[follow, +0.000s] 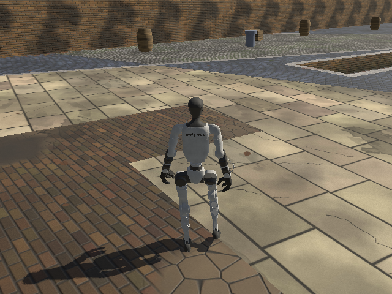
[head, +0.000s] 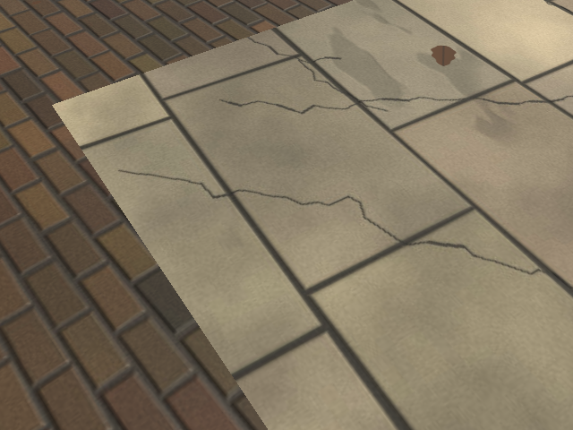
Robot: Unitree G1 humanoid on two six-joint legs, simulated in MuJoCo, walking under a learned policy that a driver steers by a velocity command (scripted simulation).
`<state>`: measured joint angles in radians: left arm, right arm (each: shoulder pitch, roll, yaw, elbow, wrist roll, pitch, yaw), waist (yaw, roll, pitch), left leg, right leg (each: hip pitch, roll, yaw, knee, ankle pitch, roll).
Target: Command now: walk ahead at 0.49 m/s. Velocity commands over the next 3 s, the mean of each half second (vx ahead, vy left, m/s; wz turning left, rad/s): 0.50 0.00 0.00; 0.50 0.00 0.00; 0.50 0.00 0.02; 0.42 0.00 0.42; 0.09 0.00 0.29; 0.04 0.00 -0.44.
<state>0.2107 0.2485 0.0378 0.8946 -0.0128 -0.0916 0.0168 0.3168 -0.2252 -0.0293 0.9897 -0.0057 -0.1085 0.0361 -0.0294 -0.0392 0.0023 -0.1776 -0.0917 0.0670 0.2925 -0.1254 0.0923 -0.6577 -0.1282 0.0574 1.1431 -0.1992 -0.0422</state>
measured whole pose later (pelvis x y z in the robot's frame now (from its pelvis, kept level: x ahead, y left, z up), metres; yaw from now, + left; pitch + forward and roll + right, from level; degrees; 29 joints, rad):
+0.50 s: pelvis +0.28 -0.08 +0.00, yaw +1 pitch +1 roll +0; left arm 0.28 0.22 0.04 0.92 0.00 -0.11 -0.03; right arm 0.23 -0.28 -0.04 0.93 0.02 -0.09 0.00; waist 0.02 0.04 0.00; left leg -0.57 0.10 -0.03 1.13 -0.25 0.05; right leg -0.23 0.04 -0.07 0.35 -0.15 -0.06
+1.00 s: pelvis +0.55 -0.02 -0.01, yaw +1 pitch +2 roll +0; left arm 0.31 0.25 0.05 0.97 -0.03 -0.10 0.00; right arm 0.16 -0.24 -0.05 0.89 0.00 -0.10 0.03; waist 0.00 -0.03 0.02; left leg -0.36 -0.03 0.07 0.48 -0.14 0.07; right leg -0.38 -0.04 0.03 1.19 -0.38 -0.05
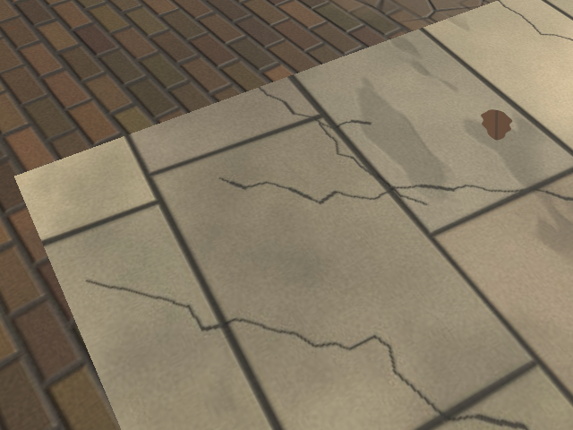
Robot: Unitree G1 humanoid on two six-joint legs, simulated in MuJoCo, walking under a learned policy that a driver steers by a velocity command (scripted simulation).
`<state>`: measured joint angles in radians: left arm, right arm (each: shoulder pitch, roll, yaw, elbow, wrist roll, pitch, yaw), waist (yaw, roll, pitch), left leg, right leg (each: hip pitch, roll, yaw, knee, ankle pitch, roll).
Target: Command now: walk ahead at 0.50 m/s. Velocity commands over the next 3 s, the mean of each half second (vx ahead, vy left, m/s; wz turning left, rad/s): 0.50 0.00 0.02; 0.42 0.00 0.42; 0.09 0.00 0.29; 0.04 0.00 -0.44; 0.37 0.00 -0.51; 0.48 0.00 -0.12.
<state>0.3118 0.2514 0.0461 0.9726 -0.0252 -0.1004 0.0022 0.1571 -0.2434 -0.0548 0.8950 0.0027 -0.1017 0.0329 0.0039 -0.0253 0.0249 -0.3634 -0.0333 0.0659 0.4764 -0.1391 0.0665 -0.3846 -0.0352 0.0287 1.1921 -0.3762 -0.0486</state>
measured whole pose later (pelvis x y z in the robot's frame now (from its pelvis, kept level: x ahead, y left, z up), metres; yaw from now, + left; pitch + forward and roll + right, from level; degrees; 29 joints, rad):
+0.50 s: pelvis +0.27 -0.05 -0.01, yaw +1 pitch +2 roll +1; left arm 0.04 0.23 0.06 0.84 0.00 -0.11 -0.03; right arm 0.38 -0.25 -0.05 1.03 0.02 -0.07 0.00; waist -0.05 0.01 0.03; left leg -0.16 0.00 -0.04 0.89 -0.47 0.02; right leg -0.48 -0.01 -0.06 0.57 -0.13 -0.06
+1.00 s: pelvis +0.52 -0.01 -0.02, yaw +15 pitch +2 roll -2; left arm 0.27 0.25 0.07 0.95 0.00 -0.04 0.04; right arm 0.07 -0.24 -0.08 0.79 0.01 -0.04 0.04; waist 0.02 0.02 0.05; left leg -0.51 -0.01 0.05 0.57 -0.06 0.09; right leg -0.05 -0.07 -0.26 0.67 -0.49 0.04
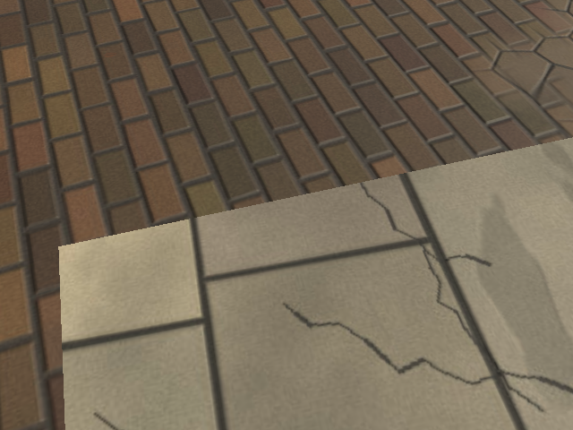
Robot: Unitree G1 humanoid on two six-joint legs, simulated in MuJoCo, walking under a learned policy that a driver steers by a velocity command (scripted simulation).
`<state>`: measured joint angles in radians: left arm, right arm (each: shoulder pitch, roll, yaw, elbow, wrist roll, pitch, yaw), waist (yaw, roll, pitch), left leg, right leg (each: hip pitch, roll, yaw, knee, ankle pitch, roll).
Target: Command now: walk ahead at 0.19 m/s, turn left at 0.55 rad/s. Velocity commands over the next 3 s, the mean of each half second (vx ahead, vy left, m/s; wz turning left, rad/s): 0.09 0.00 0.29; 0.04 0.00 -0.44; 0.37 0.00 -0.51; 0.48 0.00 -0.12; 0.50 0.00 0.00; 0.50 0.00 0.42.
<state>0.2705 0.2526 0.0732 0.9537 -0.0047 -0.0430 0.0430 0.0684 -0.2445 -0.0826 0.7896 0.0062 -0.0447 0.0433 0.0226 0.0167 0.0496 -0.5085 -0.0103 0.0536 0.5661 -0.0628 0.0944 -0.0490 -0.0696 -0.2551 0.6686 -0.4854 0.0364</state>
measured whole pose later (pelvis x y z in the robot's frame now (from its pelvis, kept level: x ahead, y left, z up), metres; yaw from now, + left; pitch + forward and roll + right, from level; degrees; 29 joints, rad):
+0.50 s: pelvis +0.10 -0.02 +0.01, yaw +7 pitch +2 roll +1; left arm 0.21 0.26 0.05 0.85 0.01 -0.01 0.02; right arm 0.12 -0.22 -0.03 0.76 -0.03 -0.01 -0.01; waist 0.03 0.00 0.00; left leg -0.35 -0.10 -0.06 0.55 -0.22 0.05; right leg -0.33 -0.04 0.05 0.57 -0.28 0.05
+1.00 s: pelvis +0.12 -0.08 +0.01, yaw -9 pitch +3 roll +1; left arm 0.17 0.30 0.08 0.68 -0.03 0.04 -0.02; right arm 0.18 -0.30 -0.09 0.75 0.01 0.01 -0.02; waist -0.02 0.01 0.00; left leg -0.33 0.12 0.14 0.66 -0.39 -0.03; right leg -0.32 -0.02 -0.03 0.61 -0.34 -0.04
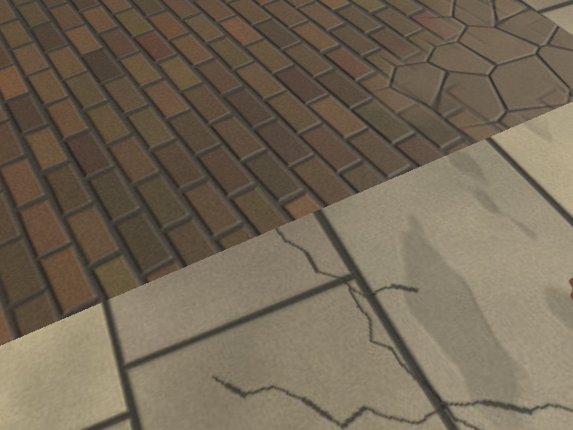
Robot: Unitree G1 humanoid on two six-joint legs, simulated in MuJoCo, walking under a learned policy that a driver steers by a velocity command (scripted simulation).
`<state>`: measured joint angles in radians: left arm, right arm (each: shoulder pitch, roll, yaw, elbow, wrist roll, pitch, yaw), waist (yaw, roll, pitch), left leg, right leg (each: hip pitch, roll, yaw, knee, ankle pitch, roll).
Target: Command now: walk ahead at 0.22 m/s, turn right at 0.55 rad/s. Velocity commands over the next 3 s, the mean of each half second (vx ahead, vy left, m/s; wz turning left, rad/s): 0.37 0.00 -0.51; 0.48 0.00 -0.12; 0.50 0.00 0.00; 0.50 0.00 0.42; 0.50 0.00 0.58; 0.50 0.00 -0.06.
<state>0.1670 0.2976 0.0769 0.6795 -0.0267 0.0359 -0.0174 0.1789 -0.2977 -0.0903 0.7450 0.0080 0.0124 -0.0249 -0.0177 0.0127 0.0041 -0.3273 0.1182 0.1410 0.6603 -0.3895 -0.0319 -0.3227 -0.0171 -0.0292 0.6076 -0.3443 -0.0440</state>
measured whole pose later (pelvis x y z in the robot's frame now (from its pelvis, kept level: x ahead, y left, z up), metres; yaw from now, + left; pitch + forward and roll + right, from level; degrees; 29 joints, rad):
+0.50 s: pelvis +0.20 -0.01 +0.00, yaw -15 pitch +4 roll +2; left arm 0.45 0.30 0.08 0.75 -0.02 -0.02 0.03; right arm 0.01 -0.27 -0.06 0.70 0.00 -0.13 0.04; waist 0.08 -0.02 -0.01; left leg -0.45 -0.05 0.01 0.49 -0.11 0.04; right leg -0.07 0.04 0.23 0.61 -0.48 -0.04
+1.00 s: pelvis +0.46 -0.14 +0.00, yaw -17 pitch +3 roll +1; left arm 0.08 0.28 0.04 0.60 0.00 -0.08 -0.03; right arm 0.37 -0.30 -0.05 0.87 0.02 -0.07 0.01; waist -0.06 0.00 0.04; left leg -0.18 0.02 -0.05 0.91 -0.48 0.00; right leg -0.50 0.00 -0.03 0.60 -0.15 -0.04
